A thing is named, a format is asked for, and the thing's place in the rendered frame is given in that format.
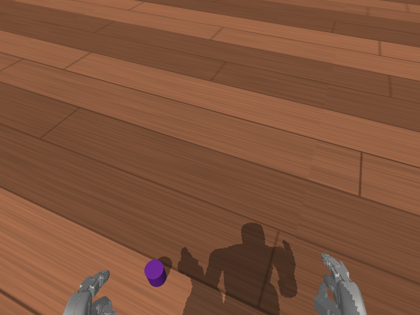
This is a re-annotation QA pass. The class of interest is can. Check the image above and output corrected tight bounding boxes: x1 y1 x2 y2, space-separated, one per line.
144 260 167 287

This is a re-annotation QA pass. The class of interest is left robot hand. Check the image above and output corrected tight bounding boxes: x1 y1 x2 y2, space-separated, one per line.
62 270 117 315

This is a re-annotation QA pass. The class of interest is right robot hand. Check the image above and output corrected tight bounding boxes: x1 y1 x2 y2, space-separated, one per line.
314 253 367 315

